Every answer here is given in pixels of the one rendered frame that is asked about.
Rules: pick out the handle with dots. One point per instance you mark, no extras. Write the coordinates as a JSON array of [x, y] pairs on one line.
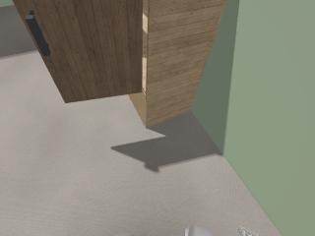
[[37, 34]]

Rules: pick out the robot right hand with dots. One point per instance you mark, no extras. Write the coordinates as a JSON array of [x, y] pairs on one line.
[[246, 232]]

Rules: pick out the cupboard door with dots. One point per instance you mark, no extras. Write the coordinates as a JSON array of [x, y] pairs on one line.
[[96, 46]]

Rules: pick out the robot right thigh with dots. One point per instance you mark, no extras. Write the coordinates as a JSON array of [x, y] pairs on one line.
[[197, 230]]

